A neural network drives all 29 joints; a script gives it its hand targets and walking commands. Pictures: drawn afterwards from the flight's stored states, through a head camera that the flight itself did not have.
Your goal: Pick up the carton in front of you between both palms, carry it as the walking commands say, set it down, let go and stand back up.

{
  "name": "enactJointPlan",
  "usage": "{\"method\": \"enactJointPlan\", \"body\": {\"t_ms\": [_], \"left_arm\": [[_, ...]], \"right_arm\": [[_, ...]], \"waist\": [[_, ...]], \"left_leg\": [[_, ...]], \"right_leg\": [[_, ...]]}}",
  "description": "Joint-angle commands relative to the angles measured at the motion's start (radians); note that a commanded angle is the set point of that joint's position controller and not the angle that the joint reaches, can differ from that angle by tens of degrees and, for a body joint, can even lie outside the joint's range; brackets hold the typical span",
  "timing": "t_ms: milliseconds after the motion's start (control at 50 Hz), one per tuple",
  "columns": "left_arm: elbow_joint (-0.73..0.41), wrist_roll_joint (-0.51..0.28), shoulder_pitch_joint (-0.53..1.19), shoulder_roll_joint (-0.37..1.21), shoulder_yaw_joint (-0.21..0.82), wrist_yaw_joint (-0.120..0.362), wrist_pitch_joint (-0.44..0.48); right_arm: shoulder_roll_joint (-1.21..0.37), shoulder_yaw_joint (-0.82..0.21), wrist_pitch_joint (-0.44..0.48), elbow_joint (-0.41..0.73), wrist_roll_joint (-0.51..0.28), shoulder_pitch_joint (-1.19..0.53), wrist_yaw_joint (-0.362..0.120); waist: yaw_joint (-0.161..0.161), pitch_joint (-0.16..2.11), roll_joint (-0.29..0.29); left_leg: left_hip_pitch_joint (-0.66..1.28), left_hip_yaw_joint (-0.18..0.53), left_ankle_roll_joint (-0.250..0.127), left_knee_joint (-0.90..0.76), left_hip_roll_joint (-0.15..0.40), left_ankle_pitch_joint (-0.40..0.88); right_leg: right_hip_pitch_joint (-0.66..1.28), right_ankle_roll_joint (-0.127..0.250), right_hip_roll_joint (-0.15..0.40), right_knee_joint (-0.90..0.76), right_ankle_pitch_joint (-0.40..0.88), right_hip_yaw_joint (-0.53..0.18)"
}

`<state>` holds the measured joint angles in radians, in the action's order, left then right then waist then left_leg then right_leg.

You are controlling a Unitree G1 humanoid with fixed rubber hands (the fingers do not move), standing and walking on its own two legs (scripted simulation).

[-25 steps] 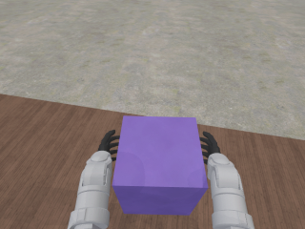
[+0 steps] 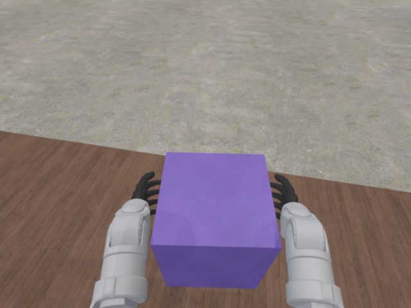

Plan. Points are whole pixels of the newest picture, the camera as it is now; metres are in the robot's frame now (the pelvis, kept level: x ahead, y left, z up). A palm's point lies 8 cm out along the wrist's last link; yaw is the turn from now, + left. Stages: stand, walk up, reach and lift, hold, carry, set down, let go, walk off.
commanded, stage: hold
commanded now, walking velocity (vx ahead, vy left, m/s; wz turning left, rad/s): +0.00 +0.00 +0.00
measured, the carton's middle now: (213, 223) +0.29 +0.00 -0.02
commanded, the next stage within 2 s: carry in 0.66 s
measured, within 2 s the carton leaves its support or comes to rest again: neither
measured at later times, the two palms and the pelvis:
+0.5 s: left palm (140, 203) +0.29 +0.15 +0.05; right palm (287, 207) +0.29 -0.15 +0.05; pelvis +0.01 +0.00 +0.00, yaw +0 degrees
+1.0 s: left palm (158, 167) +0.36 +0.12 +0.09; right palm (299, 175) +0.35 -0.18 +0.09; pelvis +0.09 -0.02 -0.01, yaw +0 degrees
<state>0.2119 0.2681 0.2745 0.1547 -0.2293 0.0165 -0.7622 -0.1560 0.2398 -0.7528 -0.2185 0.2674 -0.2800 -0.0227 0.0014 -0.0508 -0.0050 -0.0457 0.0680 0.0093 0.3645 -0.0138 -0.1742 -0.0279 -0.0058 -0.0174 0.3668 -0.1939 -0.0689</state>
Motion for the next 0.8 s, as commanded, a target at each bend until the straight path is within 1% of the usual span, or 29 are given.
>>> {"method": "enactJointPlan", "body": {"t_ms": [0, 100, 200, 460, 620, 640, 660, 680, 700, 720, 760, 780], "left_arm": [[-0.021, -0.220, 0.494, 0.870, 0.521, 0.206, 0.031], [0.001, -0.214, 0.507, 0.875, 0.513, 0.206, 0.032], [0.001, -0.213, 0.499, 0.879, 0.511, 0.203, 0.031], [-0.050, -0.225, 0.422, 0.873, 0.526, 0.196, 0.023], [-0.077, -0.230, 0.394, 0.859, 0.536, 0.194, 0.022], [-0.068, -0.250, 0.449, 0.869, 0.560, 0.197, 0.015], [-0.074, -0.257, 0.445, 0.867, 0.565, 0.199, 0.013], [-0.098, -0.273, 0.457, 0.874, 0.587, 0.199, 0.010], [-0.124, -0.287, 0.477, 0.883, 0.607, 0.196, 0.006], [-0.147, -0.295, 0.491, 0.888, 0.620, 0.192, -0.001], [-0.181, -0.317, 0.476, 0.897, 0.658, 0.178, -0.026], [-0.209, -0.332, 0.466, 0.898, 0.682, 0.171, -0.043]], "right_arm": [[-0.865, -0.514, 0.022, 0.002, -0.211, -0.478, -0.204], [-0.863, -0.501, 0.025, -0.020, -0.201, -0.491, -0.207], [-0.860, -0.501, 0.026, -0.017, -0.199, -0.487, -0.208], [-0.851, -0.520, 0.018, 0.035, -0.214, -0.414, -0.204], [-0.850, -0.532, 0.015, 0.062, -0.223, -0.382, -0.197], [-0.860, -0.549, 0.006, 0.062, -0.238, -0.427, -0.196], [-0.867, -0.560, 0.001, 0.067, -0.247, -0.416, -0.195], [-0.873, -0.578, -0.002, 0.091, -0.260, -0.423, -0.193], [-0.881, -0.600, -0.007, 0.117, -0.272, -0.439, -0.190], [-0.884, -0.618, -0.014, 0.142, -0.283, -0.455, -0.184], [-0.891, -0.655, -0.040, 0.180, -0.305, -0.443, -0.168], [-0.892, -0.677, -0.057, 0.207, -0.316, -0.419, -0.157]], "waist": [[0.001, 0.188, 0.004], [0.003, 0.187, 0.005], [0.003, 0.196, 0.008], [0.001, 0.215, 0.006], [-0.001, 0.213, 0.003], [-0.005, 0.258, 0.029], [-0.003, 0.271, 0.028], [-0.002, 0.238, 0.019], [0.001, 0.207, 0.013], [0.001, 0.196, 0.019], [0.002, 0.267, 0.053], [0.006, 0.309, 0.078]], "left_leg": [[0.048, -0.005, -0.006, -0.053, -0.074, 0.023], [0.052, -0.005, -0.003, -0.055, -0.071, 0.015], [0.064, -0.004, 0.000, -0.057, -0.071, 0.047], [0.088, 0.000, 0.002, -0.056, -0.074, 0.158], [0.090, 0.000, 0.001, -0.057, -0.079, 0.182], [-0.023, -0.035, -0.008, 0.020, 0.111, 0.036], [-0.066, -0.002, -0.007, -0.010, 0.105, -0.199], [-0.132, 0.015, -0.011, -0.032, 0.097, -0.422], [-0.168, 0.029, -0.018, -0.035, 0.102, -0.539], [-0.176, 0.037, -0.024, -0.027, 0.113, -0.516], [-0.154, 0.065, -0.047, -0.034, 0.143, -0.395], [-0.141, 0.103, -0.065, -0.054, 0.167, -0.381]], "right_leg": [[-0.038, 0.003, -0.067, -0.072, 0.023, 0.004], [-0.044, 0.004, -0.067, -0.073, 0.011, 0.007], [-0.036, 0.005, -0.070, -0.072, 0.039, 0.009], [-0.003, 0.000, -0.074, -0.071, 0.143, 0.003], [0.009, -0.003, -0.074, -0.074, 0.176, -0.003], [-0.101, 0.012, 0.109, 0.000, 0.041, 0.005], [-0.132, 0.019, 0.106, -0.023, -0.178, -0.025], [-0.199, 0.022, 0.092, -0.036, -0.400, -0.033], [-0.257, 0.023, 0.084, -0.029, -0.511, -0.038], [-0.287, 0.022, 0.084, -0.003, -0.482, -0.028], [-0.274, 0.017, 0.063, 0.080, -0.303, 0.029], [-0.263, 0.013, 0.050, 0.136, -0.246, 0.060]]}}
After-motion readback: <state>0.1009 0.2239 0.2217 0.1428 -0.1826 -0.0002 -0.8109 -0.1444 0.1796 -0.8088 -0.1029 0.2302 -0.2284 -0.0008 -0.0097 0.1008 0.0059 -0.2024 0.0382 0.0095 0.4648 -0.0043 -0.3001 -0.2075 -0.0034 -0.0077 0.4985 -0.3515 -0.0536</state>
